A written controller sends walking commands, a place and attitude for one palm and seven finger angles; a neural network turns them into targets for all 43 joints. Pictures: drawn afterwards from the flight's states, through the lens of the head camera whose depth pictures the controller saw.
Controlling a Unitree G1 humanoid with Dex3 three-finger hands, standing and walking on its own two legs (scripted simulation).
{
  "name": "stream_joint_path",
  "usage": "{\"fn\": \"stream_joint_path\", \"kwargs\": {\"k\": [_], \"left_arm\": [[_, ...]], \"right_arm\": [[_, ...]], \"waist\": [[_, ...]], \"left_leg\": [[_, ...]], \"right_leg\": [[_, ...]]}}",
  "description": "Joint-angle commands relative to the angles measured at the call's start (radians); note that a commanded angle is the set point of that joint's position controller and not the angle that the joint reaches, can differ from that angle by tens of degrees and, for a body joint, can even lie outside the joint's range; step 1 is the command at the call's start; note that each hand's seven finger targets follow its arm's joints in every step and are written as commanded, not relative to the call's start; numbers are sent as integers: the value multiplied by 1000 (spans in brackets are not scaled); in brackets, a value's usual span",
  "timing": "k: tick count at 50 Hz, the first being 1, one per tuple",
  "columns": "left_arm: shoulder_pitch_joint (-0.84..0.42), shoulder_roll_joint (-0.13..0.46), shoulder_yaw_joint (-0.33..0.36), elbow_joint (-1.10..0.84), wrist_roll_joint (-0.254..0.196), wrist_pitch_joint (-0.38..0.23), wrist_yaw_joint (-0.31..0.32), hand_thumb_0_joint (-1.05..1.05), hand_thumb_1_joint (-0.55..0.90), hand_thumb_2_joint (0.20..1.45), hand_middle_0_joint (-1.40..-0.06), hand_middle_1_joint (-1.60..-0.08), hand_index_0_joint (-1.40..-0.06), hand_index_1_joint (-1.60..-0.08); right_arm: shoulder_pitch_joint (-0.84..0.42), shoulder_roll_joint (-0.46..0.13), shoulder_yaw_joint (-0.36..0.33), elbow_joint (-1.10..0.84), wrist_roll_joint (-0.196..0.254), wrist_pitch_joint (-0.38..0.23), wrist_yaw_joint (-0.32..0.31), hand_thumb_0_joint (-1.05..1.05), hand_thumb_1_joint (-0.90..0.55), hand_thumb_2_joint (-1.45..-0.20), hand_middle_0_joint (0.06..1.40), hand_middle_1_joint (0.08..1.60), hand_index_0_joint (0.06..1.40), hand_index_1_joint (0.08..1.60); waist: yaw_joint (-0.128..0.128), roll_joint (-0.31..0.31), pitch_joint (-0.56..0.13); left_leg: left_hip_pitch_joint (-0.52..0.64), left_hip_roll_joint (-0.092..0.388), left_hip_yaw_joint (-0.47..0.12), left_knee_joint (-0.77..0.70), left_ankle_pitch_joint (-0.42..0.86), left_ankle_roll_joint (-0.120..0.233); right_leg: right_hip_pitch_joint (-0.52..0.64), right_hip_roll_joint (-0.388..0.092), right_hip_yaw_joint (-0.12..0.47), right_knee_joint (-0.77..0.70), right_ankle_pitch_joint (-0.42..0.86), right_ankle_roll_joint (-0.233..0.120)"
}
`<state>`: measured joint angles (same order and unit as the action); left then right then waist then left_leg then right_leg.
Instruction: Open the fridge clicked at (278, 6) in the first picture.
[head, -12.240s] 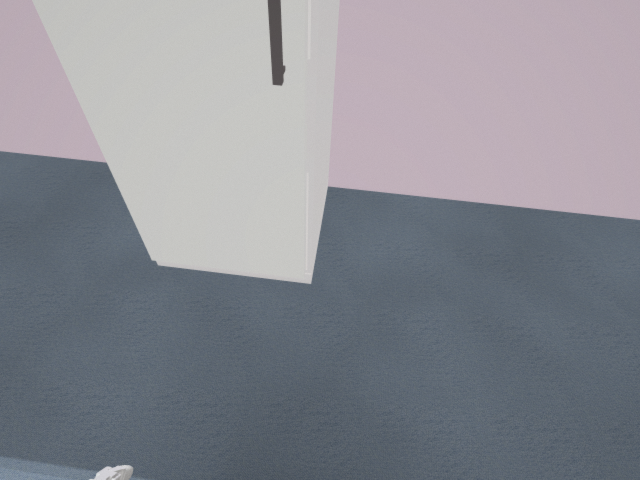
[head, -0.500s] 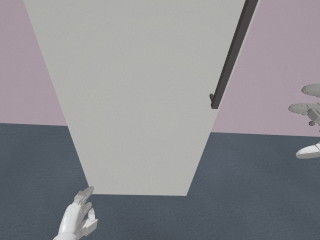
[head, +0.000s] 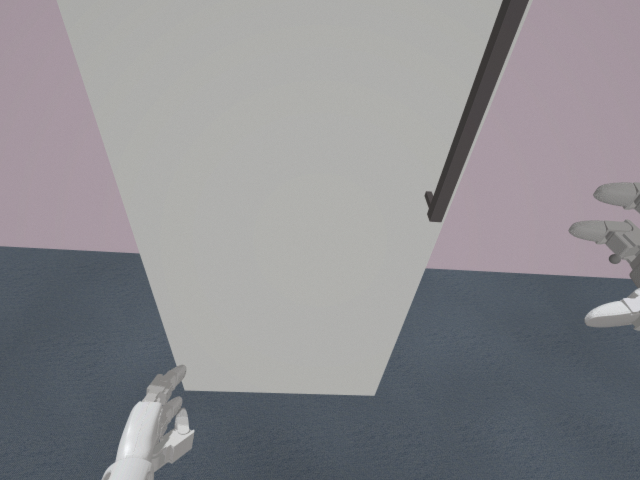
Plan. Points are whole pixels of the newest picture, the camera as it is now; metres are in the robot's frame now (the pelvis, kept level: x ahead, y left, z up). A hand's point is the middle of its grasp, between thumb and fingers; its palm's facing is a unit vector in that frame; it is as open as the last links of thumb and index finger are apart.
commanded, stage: move the hooked fingers beside the handle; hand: right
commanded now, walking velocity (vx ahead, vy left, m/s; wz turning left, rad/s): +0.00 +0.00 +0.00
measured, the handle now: (468, 106) +0.52 -0.19 +0.27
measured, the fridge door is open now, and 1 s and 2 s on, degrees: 0 0 0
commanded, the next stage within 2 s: none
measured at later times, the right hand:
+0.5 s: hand (574, 227) +0.33 -0.27 +0.22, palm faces +0.07 +1.00 -0.06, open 14.0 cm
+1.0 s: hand (534, 199) +0.38 -0.24 +0.22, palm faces +0.04 +1.00 -0.04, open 14.0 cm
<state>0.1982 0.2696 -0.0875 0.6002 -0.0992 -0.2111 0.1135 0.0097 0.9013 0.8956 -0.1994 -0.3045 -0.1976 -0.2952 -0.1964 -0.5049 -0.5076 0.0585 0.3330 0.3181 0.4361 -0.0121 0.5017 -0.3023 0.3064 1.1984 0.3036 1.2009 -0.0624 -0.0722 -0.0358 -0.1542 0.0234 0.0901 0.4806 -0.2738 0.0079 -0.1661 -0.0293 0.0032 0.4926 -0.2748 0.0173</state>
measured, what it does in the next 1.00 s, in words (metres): stands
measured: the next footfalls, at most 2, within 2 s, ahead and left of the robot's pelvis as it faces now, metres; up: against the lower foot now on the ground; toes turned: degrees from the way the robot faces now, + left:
none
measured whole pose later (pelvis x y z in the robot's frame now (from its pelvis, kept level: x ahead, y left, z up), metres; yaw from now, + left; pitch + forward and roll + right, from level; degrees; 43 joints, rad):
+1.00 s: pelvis +0.00 -0.01 +0.00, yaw +1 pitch -1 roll +0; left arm 0.24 0.27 -0.07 0.62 -0.10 -0.15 0.11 0.01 0.90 0.90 -0.20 -0.30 -0.20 -0.30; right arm -0.54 -0.47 -0.38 0.42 0.22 0.26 0.32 -0.01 0.50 -0.30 0.31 1.20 0.30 1.20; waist -0.01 -0.05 -0.04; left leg -0.20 0.03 0.07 0.46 -0.25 0.00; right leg -0.20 -0.02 -0.02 0.46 -0.26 0.01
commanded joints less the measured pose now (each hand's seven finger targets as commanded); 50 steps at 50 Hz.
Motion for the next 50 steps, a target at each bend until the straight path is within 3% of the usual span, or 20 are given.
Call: {"fn": "stream_joint_path", "kwargs": {"k": [1, 4, 8, 10, 12, 14, 16, 18, 20, 24, 26, 29, 32, 33, 36, 38, 42, 44, 47, 50], "left_arm": [[-157, 107, 48, -172, 1, -58, 3, 0, 900, 900, -200, -300, -200, -300], [-148, 112, 48, -157, 2, -56, 6, 0, 900, 900, -200, -300, -200, -300], [-145, 108, 47, -151, -1, -56, 14, 0, 900, 900, -200, -300, -200, -300], [-145, 108, 46, -152, 0, -55, 17, 0, 900, 900, -200, -300, -200, -300], [-145, 105, 45, -157, 2, -56, 17, 0, 900, 900, -200, -300, -200, -300], [-137, 110, 48, -152, 4, -51, 14, 0, 900, 900, -200, -300, -200, -300], [-143, 105, 46, -154, 4, -48, 11, 0, 900, 900, -200, -300, -200, -300], [-133, 113, 48, -148, 6, -40, 6, 0, 900, 900, -200, -300, -200, -300], [-135, 113, 49, -153, 2, -33, 6, 0, 900, 900, -200, -300, -200, -300], [-125, 116, 52, -156, 3, -27, 4, 0, 900, 900, -200, -300, -200, -300], [-118, 115, 55, -157, 4, -27, 6, 0, 900, 900, -200, -300, -200, -300], [-104, 121, 60, -153, 5, -23, 6, 0, 900, 900, -200, -300, -200, -300], [-95, 123, 60, -142, 2, -19, 11, 0, 900, 900, -200, -300, -200, -300], [-91, 126, 63, -142, 3, -16, 10, 0, 900, 900, -200, -300, -200, -300], [-88, 124, 63, -138, 2, -13, 13, 0, 900, 900, -200, -300, -200, -300], [-82, 126, 66, -133, 6, -10, 11, 0, 900, 900, -200, -300, -200, -300], [-77, 121, 67, -136, 6, -6, 6, 0, 900, 900, -200, -300, -200, -300], [-69, 127, 68, -131, 5, 2, 3, 0, 900, 900, -200, -300, -200, -300], [-65, 125, 70, -133, 3, 11, 5, 0, 900, 900, -200, -300, -200, -300], [-60, 124, 71, -137, 6, 17, 2, 0, 900, 900, -200, -300, -200, -300]], "right_arm": [[-317, -301, -97, -215, 24, -65, -11, 0, 500, -300, 300, 1200, 300, 1200], [-346, -296, -89, -153, 24, -65, -21, 0, 500, -300, 300, 1200, 300, 1200], [-477, -254, -2, -122, -1, -71, -30, 0, 500, -300, 300, 1200, 300, 1200], [-512, -257, 5, -128, -17, -79, -36, 0, 500, -300, 300, 1200, 300, 1200], [-516, -250, 9, -135, -22, -90, -42, 0, 500, -300, 300, 1200, 300, 1200], [-489, -277, -27, -97, -19, -92, -50, 0, 500, -300, 300, 1200, 300, 1200], [-506, -261, -15, -85, -22, -89, -56, 0, 500, -300, 300, 1200, 300, 1200], [-489, -284, -36, -31, -24, -82, -68, 0, 500, -300, 300, 1200, 300, 1200], [-530, -272, -15, -16, -37, -72, -74, 0, 500, -300, 300, 1200, 300, 1200], [-575, -264, 3, -8, -45, -85, -81, 0, 500, -300, 300, 1200, 300, 1200], [-611, -263, 9, -23, -49, -100, -81, 0, 500, -300, 300, 1200, 300, 1200], [-580, -285, -19, 19, -47, -107, -83, 0, 500, -300, 300, 1200, 300, 1200], [-651, -246, 37, 56, -58, -104, -84, 0, 500, -300, 300, 1200, 300, 1200], [-655, -247, 43, 58, -59, -104, -89, 0, 500, -300, 300, 1200, 300, 1200], [-727, -247, 57, 71, -70, -108, -99, 0, 500, -300, 300, 1200, 300, 1200], [-734, -255, 53, 72, -71, -122, -108, 0, 500, -300, 300, 1200, 300, 1200], [-738, -240, 53, 91, -75, -134, -115, 0, 500, -300, 300, 1200, 300, 1200], [-710, -251, 42, 148, -77, -123, -119, 0, 500, -300, 300, 1200, 300, 1200], [-768, -235, 75, 158, -92, -120, -127, 0, 500, -300, 300, 1200, 300, 1200], [-786, -252, 57, 148, -91, -132, -135, 0, 500, -300, 300, 1200, 300, 1200]], "waist": [[2, -24, -168], [12, 36, -137], [31, -4, -121], [32, -26, -158], [28, -31, -185], [18, 23, -196], [18, -21, -182], [10, 44, -165], [20, 7, -169], [29, 19, -191], [32, -22, -215], [27, 31, -222], [46, -16, -192], [45, 38, -194], [55, -17, -208], [53, 18, -222], [47, -8, -250], [47, 46, -224], [57, 0, -227], [53, 13, -258]], "left_leg": [[-6, -11, -26, -69, 259, 4], [-22, -12, -28, -79, 231, -1], [-52, -9, -33, -91, 174, 4], [-39, -8, -28, -81, 190, 8], [-28, -8, -25, -73, 205, 11], [-3, -9, -25, -74, 219, 10], [-15, -7, -24, -72, 223, 13], [-1, -7, -22, -79, 216, 12], [-16, -7, -25, -75, 210, 11], [-7, -7, -29, -75, 228, 13], [-3, -7, -28, -68, 243, 16], [7, -10, -28, -68, 260, 14], [-32, -10, -26, -72, 228, 17], [-22, -11, -25, -77, 230, 16], [-36, -9, -31, -79, 217, 17], [-12, -9, -32, -80, 238, 19], [0, -8, -31, -64, 296, 20], [1, -10, -30, -68, 295, 18], [-17, -9, -34, -70, 281, 18], [9, -9, -39, -67, 316, 18]], "right_leg": [[84, 44, 16, -52, 223, -46], [64, 40, 20, -53, 197, -47], [75, 40, 25, -59, 159, -45], [90, 44, 26, -63, 175, -46], [102, 43, 29, -64, 193, -45], [83, 39, 28, -66, 202, -46], [83, 40, 26, -71, 205, -42], [51, 35, 26, -75, 201, -42], [55, 36, 20, -77, 196, -42], [65, 33, 17, -75, 212, -45], [83, 34, 18, -73, 229, -43], [73, 31, 15, -69, 241, -46], [78, 30, 20, -77, 217, -42], [71, 28, 20, -72, 223, -45], [86, 31, 20, -77, 209, -44], [84, 28, 20, -70, 232, -47], [95, 30, 15, -70, 277, -43], [66, 27, 10, -73, 267, -45], [75, 27, 7, -73, 255, -45], [80, 29, 4, -68, 282, -47]]}}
